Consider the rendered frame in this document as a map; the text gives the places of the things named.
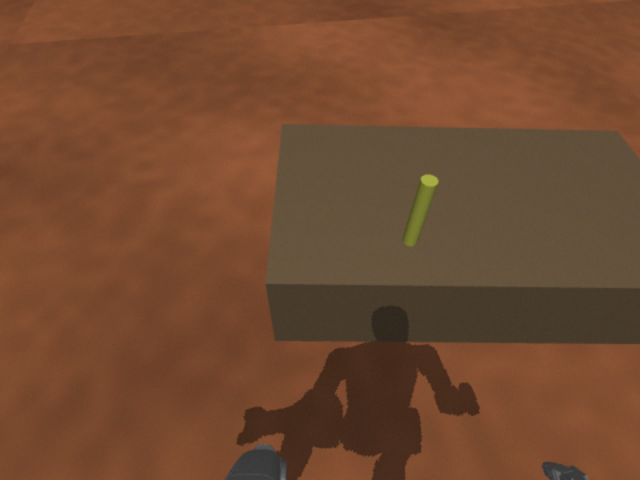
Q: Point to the can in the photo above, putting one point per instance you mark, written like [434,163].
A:
[425,192]

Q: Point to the right robot hand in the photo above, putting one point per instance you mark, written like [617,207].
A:
[555,471]

